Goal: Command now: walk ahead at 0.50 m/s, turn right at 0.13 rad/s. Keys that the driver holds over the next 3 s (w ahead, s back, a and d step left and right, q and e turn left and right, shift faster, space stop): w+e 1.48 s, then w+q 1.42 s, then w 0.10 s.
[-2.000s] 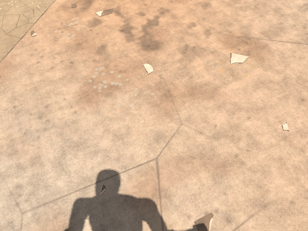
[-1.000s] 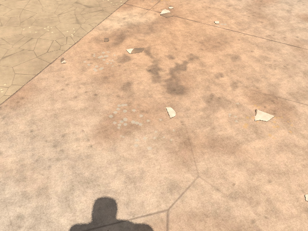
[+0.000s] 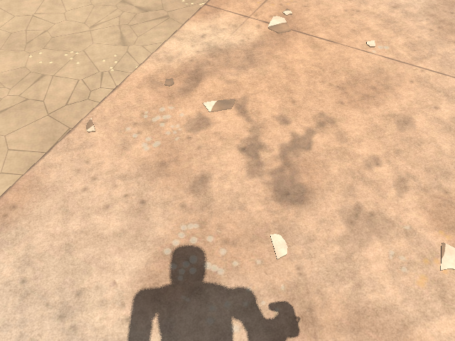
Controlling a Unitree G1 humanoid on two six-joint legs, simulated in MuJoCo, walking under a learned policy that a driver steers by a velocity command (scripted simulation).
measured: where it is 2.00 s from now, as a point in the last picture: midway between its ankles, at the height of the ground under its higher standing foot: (390, 206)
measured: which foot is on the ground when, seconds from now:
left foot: up 0.00-0.04, down 0.06-0.62, up 0.64-1.00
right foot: down 0.00-0.06, up 0.08-0.58, down 0.60-1.00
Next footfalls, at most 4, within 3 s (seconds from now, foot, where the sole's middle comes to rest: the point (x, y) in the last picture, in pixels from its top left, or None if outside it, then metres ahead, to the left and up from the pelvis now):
0.06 left None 0.21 0.10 -0.77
0.60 right None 0.46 -0.12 -0.77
1.16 left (304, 227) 0.84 -0.15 -0.77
1.66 right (411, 236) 0.83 -0.50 -0.77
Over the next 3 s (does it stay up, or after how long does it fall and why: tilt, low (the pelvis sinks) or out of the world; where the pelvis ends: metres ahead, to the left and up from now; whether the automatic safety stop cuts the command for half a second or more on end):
stays up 1.37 -0.73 0.01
